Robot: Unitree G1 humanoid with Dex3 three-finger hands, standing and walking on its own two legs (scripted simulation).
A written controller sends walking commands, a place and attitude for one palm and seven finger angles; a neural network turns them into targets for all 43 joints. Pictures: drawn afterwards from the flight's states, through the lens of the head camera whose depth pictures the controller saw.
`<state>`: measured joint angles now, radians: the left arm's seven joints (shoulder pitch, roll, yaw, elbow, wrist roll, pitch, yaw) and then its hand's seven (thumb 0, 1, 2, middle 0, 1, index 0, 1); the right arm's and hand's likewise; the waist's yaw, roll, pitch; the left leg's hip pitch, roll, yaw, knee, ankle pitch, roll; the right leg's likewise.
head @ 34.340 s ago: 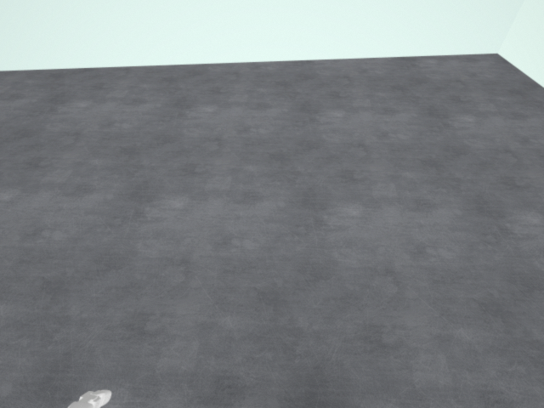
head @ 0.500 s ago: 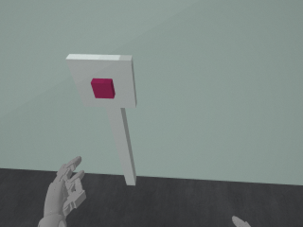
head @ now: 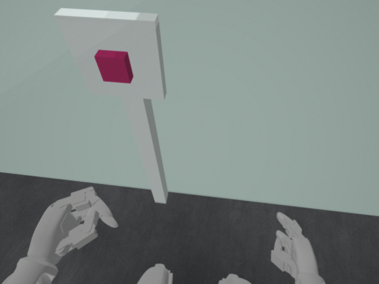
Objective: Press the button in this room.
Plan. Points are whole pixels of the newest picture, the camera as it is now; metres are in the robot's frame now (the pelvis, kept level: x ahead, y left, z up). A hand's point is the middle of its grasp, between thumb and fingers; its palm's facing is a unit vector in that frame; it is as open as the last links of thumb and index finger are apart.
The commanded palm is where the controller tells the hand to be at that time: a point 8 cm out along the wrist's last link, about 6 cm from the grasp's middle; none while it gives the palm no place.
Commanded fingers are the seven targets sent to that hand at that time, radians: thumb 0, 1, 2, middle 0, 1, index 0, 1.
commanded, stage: raise the hand and make a fist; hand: left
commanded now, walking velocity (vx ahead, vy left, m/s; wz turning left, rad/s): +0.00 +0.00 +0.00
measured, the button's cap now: (115, 66) +0.52 +0.20 +0.17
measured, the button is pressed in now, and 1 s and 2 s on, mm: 0 0 0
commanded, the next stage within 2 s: aim a knuckle at the button in 1.30 s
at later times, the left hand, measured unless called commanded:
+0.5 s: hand (56, 203) +0.22 +0.23 +0.12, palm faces +0.00 -1.00 -0.06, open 3.1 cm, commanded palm +0.19 +0.28 +0.13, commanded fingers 0.00 0.90 0.90 -1.30 -1.50 -1.30 -1.50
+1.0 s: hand (50, 171) +0.26 +0.24 +0.16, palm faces -0.05 -1.00 -0.06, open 3.1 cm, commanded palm +0.23 +0.29 +0.17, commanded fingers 0.00 0.90 0.90 -1.30 -1.50 -1.30 -1.50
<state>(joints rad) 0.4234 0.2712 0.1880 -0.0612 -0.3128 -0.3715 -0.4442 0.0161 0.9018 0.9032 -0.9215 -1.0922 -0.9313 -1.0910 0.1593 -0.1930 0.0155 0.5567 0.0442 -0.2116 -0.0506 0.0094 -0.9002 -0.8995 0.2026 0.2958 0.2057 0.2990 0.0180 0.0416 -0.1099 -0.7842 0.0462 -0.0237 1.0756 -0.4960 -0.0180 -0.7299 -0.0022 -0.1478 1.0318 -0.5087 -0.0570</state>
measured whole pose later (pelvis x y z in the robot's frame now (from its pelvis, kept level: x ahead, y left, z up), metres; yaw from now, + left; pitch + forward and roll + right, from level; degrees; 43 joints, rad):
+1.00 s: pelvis +0.02 +0.04 +0.05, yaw -1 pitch +3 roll -2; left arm 0.25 0.32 0.26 -0.08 -0.32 -0.02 -0.34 0.02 0.90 0.90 -1.30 -1.50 -1.30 -1.50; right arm 0.26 -0.26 0.06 0.59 0.05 -0.25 -0.07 0.01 -0.90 -0.90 0.20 0.30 0.21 0.30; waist 0.02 0.05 -0.07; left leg -0.37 0.00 0.03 0.69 -0.37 0.04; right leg -0.32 -0.02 -0.10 0.63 -0.36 0.00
